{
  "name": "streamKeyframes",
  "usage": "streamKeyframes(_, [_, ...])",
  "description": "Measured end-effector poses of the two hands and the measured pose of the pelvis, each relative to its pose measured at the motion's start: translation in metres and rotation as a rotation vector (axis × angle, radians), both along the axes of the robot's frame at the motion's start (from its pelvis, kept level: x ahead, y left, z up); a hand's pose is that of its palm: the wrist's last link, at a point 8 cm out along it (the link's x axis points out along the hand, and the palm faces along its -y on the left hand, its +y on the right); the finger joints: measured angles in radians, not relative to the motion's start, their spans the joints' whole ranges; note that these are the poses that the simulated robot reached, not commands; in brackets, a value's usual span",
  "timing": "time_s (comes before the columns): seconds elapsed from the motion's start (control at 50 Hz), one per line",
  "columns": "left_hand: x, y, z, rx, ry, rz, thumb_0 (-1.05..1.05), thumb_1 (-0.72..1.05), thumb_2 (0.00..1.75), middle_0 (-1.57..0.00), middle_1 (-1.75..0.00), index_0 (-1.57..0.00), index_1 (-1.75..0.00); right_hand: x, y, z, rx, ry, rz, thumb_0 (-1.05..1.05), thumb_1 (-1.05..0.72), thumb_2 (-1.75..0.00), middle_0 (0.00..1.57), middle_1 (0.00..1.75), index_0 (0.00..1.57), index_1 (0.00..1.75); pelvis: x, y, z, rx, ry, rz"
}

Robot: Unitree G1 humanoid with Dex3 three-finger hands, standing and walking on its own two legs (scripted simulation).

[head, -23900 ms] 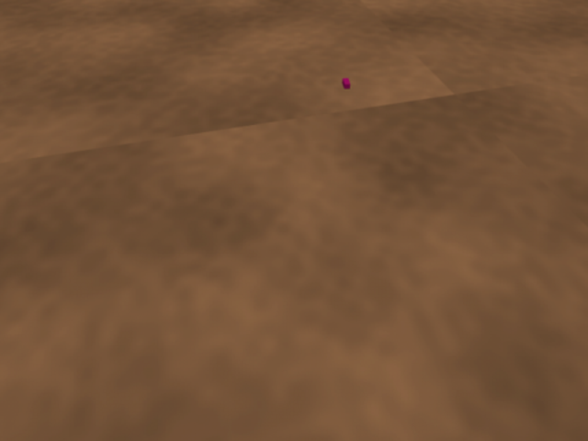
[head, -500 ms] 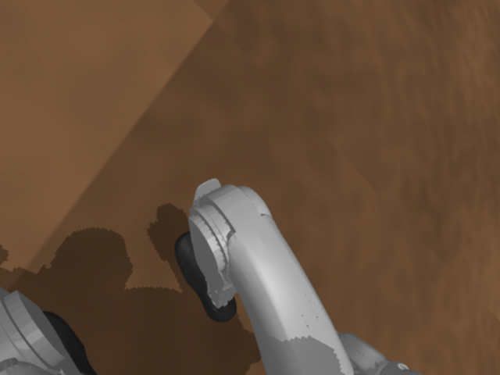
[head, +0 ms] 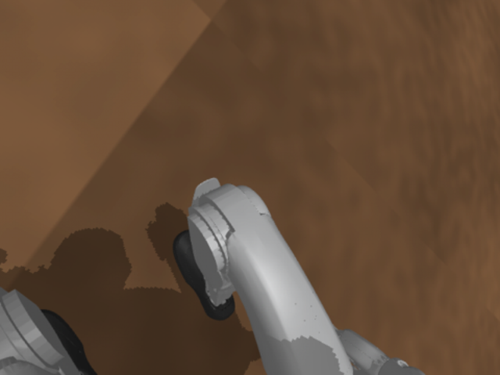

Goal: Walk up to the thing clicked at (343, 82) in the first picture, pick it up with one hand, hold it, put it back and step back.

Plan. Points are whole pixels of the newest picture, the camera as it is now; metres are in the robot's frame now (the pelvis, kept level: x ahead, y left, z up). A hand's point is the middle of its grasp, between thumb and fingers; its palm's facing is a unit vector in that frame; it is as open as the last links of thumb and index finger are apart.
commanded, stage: close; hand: left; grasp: from above
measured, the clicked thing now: out of the picture +0.46 +0.38 -0.31
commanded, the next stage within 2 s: settle in 1.36 s
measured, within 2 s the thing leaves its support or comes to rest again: leaves its support in 1.82 s
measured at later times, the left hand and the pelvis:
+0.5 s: hand out of the picture +0.46 +0.36 -0.26, palm faces -0.33 -0.31 -0.89, open 10.5 cm; pelvis +0.00 +0.00 +0.00, yaw +0 degrees
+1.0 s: hand out of the picture +0.45 +0.36 -0.26, palm faces -0.33 -0.31 -0.89, open 9.8 cm; pelvis +0.00 +0.00 +0.00, yaw +0 degrees
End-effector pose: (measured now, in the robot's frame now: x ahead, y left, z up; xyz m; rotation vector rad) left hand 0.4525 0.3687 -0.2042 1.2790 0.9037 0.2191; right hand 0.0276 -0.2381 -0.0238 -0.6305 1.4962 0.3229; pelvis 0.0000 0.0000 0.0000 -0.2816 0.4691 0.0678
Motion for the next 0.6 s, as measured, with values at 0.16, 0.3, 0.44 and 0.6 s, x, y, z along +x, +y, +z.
streamKeyframes(0.16, [0.0012, 0.0009, 0.0, 0.004, -0.007, -0.006, 0.0, -0.06, 0.6, -0.47, -0.64, -0.47, -0.64, 0.0029, -0.0006, 0.0005, -0.002, 0.003, 0.005, 0.0, -0.91, -0.91, 0.19, 0.3, 0.2, 0.3, 0.0009, 0.0, 0.0005, 0.0, 0.005, 0.001])
streamKeyframes(0.3, [0.0044, -0.0008, 0.0017, 0.008, -0.012, 0.009, 0.0, 0.01, 0.55, -0.5, -0.62, -0.51, -0.61, 0.0039, -0.0012, 0.0015, -0.001, 0.005, 0.002, 0.0, -0.91, -0.9, 0.19, 0.3, 0.2, 0.3, 0.002, -0.0006, 0.002, 0.0, 0.011, 0.001])
streamKeyframes(0.44, [0.0068, -0.0033, 0.0034, 0.014, -0.002, 0.012, 0.0, 0.04, 0.51, -0.52, -0.6, -0.54, -0.59, 0.0019, -0.003, 0.0024, -0.005, 0.006, -0.006, -0.01, -0.91, -0.9, 0.19, 0.3, 0.2, 0.3, 0.0023, -0.0014, 0.0031, 0.0, 0.015, -0.002])
streamKeyframes(0.6, [0.0069, -0.0026, 0.0032, 0.009, 0.0, 0.008, 0.0, 0.06, 0.46, -0.55, -0.56, -0.59, -0.55, -0.0011, -0.0027, 0.0018, -0.003, 0.014, -0.012, 0.0, -0.91, -0.9, 0.19, 0.3, 0.2, 0.3, 0.002, -0.0017, 0.0036, 0.003, 0.013, -0.002])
